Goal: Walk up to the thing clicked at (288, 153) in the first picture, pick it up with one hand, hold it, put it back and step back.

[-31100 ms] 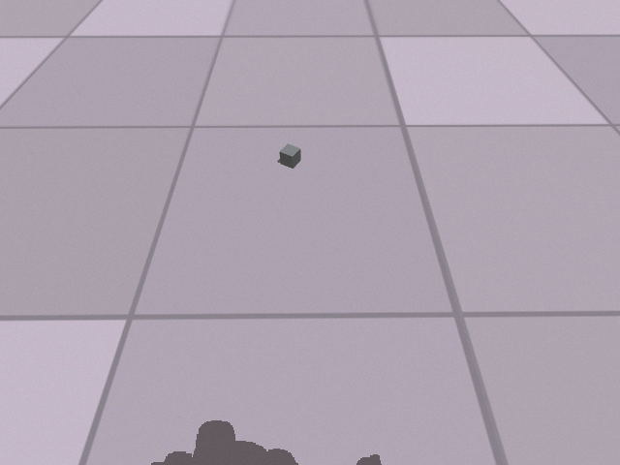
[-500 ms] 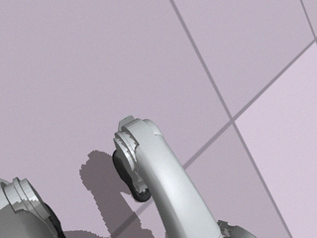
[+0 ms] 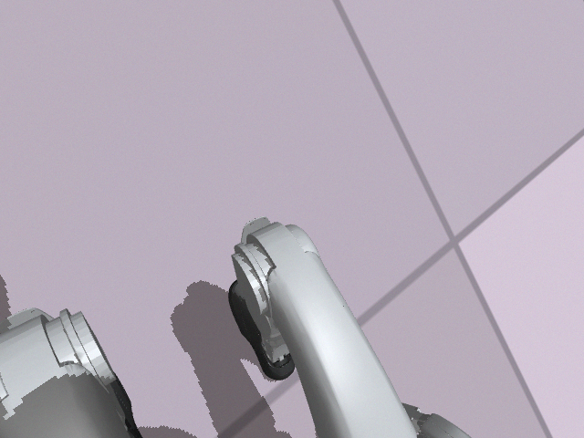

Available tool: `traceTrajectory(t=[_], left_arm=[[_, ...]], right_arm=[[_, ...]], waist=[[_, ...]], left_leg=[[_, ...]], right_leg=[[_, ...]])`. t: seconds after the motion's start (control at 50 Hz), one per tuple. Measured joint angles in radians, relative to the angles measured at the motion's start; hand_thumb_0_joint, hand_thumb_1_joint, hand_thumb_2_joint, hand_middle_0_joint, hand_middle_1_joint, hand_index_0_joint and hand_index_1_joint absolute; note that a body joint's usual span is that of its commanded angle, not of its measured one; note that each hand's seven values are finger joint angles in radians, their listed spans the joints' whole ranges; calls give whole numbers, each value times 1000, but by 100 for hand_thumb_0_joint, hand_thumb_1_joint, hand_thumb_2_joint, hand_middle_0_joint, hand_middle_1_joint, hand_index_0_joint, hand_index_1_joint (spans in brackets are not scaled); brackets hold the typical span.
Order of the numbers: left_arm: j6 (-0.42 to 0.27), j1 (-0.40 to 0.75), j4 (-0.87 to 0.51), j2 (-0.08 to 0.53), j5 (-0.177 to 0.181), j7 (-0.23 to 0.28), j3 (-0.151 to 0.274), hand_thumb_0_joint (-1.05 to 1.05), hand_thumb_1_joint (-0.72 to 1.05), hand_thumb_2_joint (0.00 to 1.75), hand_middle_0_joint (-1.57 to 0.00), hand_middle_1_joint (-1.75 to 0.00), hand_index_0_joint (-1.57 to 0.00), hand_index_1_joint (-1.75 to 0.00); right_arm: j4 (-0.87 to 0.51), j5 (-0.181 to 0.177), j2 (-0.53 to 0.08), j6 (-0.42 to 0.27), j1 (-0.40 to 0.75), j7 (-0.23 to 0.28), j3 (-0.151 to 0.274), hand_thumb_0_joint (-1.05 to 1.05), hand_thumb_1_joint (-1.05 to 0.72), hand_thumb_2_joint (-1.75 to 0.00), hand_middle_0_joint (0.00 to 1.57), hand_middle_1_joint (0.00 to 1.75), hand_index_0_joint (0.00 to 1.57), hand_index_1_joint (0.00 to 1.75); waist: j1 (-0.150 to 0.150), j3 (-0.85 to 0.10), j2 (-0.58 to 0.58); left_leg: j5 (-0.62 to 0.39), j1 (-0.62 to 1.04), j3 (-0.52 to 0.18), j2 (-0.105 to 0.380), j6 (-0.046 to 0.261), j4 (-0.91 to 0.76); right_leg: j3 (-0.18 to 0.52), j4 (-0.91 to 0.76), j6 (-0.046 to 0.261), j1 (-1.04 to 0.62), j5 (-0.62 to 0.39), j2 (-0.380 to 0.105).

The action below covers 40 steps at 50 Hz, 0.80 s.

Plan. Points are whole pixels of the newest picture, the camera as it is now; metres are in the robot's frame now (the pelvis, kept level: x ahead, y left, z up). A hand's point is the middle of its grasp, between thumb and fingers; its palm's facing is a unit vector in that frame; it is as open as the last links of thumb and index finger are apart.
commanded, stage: rest palm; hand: left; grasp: from above
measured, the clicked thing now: out of the picture +0.50 +0.30 -0.31
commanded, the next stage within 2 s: none
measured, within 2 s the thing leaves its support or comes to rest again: neither
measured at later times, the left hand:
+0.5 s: hand out of the picture +0.49 +0.28 -0.27, palm faces -0.09 -0.43 -0.90, open 14.1 cm
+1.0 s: hand out of the picture +0.48 +0.30 -0.27, palm faces -0.10 -0.45 -0.89, open 13.6 cm
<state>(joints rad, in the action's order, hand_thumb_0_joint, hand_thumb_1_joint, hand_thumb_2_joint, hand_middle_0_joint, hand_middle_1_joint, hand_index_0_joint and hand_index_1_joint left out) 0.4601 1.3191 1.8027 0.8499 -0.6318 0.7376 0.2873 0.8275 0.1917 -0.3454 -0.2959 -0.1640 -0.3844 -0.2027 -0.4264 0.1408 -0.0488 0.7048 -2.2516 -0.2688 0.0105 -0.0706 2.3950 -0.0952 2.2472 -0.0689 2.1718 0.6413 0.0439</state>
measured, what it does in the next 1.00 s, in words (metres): stands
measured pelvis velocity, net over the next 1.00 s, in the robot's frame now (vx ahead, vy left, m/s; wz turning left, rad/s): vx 0.01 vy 0.01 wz -0.05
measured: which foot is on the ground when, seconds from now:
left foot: down 0.00-1.00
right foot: down 0.00-1.00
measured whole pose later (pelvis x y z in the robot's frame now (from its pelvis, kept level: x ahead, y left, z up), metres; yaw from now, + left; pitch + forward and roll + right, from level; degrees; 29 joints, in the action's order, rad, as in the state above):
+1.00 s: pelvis +0.01 +0.01 -0.02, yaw -3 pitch +29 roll -16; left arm 0.42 1.40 1.84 1.01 -0.57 0.83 0.28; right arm 0.69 0.23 -0.40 -0.27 -0.12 -0.42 -0.33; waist -0.49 0.26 -0.13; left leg 0.75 -2.28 -0.32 -0.01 -0.06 2.50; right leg -0.13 2.30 -0.09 2.16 0.68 0.04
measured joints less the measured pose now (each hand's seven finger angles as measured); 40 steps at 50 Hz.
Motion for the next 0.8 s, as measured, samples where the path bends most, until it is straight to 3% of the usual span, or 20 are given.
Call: traceTrajectory(t=[0.06, 0.12, 0.18, 0.28, 0.36, 0.48, 0.6, 0.66, 0.8], left_arm=[[-27, 6, 28, 12, -36, 24, 6, 0, -48, 94, -12, -100, -11, -100], [-49, 16, 48, 28, -46, 57, 19, 0, -49, 95, -11, -100, -10, -100], [-62, 38, 65, 43, -19, 95, 26, 0, -51, 98, -11, -99, -9, -100], [-61, 65, 76, 70, 65, 138, 54, 0, -52, 102, -11, -98, -9, -101], [-51, 78, 74, 89, 83, 135, 59, 0, -52, 101, -12, -96, -9, -99], [-47, 81, 35, 124, 42, 133, 44, 0, -51, 99, -12, -95, -10, -98], [-34, 76, 14, 143, 104, 129, 44, 0, -49, 97, -12, -95, -10, -97], [-30, 74, 20, 141, 113, 112, 37, 0, -47, 96, -13, -95, -11, -96], [-39, 71, 10, 151, 63, 100, 19, 0, -42, 93, -15, -93, -14, -94]], right_arm=[[7, 13, -1, -16, 31, 12, 4, 0, -91, -89, 20, 30, 20, 29], [12, 25, -6, -34, 51, 19, 2, 0, -91, -89, 20, 30, 20, 29], [18, 37, -14, -52, 57, 17, -9, 0, -91, -89, 19, 30, 20, 29], [11, 61, -42, -61, 47, 7, -41, 0, -90, -89, 20, 30, 20, 29], [6, 71, -62, -45, 41, 2, -62, 0, -90, -89, 20, 30, 20, 29], [-22, 76, -65, -21, 55, -13, -83, 0, -90, -89, 20, 30, 20, 29], [-76, 69, -53, -7, 48, -26, -109, 0, -90, -89, 20, 30, 20, 29], [-90, 59, -44, 1, 45, -30, -126, 0, -90, -89, 20, 30, 20, 29], [-119, 44, -33, 15, 57, -33, -139, 0, -90, -89, 20, 30, 20, 29]], waist=[[-8, 17, -6], [-17, 36, -12], [-28, 58, -25], [-54, 91, -55], [-70, 104, -70], [-75, 152, -75], [-68, 176, -81], [-62, 162, -84], [-57, 146, -88]], left_leg=[[-5, 0, -4, -4, 2, 6], [-5, 3, -7, -6, 3, 10], [0, 11, -12, -9, 1, 14], [19, 28, -29, -19, -1, 41], [32, 20, -40, -22, -6, 68], [35, 1, -42, -23, 0, 91], [42, -9, -35, -19, 8, 104], [47, -17, -38, -18, 6, 109], [47, -27, -47, -19, 8, 109]], right_leg=[[-4, 2, 2, -6, -2, -1], [-6, 2, -1, -11, -3, -1], [-9, 6, -7, -22, 2, -4], [-21, 30, -7, -42, 23, -9], [-26, 53, -7, -35, 34, -8], [-25, 65, -18, -22, 34, -4], [-18, 75, -26, -15, 39, -2], [-20, 78, -25, -6, 41, -1], [-31, 68, -15, -5, 39, -5]])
